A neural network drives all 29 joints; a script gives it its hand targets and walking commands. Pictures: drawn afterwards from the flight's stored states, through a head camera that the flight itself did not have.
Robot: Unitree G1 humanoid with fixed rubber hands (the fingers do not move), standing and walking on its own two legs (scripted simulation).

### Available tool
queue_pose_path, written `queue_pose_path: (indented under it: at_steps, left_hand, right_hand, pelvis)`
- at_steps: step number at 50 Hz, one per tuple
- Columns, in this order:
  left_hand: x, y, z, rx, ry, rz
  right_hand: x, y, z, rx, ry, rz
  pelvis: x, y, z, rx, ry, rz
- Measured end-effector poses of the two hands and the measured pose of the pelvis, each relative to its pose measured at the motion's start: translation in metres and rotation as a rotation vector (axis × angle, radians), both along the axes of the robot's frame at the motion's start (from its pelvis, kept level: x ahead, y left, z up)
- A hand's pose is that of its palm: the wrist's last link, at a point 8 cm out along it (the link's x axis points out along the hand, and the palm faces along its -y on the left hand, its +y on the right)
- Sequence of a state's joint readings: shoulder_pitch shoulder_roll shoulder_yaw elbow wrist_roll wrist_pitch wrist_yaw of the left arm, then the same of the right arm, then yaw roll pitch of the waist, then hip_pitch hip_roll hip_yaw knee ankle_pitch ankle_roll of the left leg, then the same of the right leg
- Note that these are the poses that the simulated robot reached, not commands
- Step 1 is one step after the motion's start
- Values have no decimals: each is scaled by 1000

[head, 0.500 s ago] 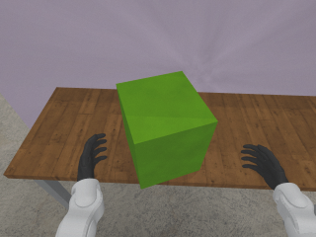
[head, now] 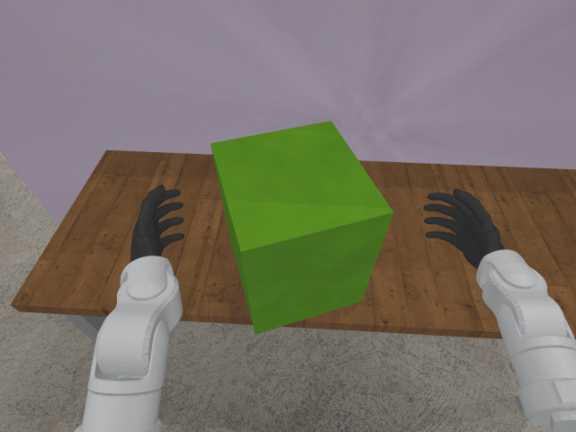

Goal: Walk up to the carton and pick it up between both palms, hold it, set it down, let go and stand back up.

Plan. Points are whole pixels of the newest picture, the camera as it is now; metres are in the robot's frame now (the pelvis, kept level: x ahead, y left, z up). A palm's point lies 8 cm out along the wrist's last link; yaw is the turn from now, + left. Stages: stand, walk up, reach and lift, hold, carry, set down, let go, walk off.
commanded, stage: reach and lift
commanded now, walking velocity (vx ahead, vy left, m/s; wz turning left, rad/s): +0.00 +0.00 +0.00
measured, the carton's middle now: (292, 229) +0.42 +0.02 +0.01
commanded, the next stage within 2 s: none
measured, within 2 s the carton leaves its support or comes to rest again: neither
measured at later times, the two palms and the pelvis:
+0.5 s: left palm (146, 209) +0.32 +0.19 +0.16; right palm (462, 185) +0.41 -0.20 +0.15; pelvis +0.00 +0.00 +0.00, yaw +0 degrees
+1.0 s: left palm (146, 166) +0.36 +0.20 +0.20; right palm (439, 131) +0.46 -0.17 +0.20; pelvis +0.00 +0.00 +0.00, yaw +0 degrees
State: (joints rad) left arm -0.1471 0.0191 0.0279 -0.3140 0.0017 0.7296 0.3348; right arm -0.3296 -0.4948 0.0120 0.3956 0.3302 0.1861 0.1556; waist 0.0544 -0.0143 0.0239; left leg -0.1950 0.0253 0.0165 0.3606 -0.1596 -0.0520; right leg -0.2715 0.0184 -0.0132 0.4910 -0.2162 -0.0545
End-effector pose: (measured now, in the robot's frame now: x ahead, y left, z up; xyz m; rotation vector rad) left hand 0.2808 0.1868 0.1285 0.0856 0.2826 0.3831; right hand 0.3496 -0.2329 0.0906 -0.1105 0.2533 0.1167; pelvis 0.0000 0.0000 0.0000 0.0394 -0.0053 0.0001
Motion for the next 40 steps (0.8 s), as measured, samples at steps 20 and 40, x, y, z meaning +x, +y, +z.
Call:
queue_pose_path:
  at_steps: [20,40]
  left_hand:
    - [28,7,29,-32,-10,14]
    - [62,16,52,-61,-4,56]
  right_hand:
    - [46,23,42,10,-23,24]
    - [94,59,88,7,-27,73]
  pelvis:
    - [-3,-1,0,0,-4,-1]
    - [-3,-3,0,-1,-3,-3]
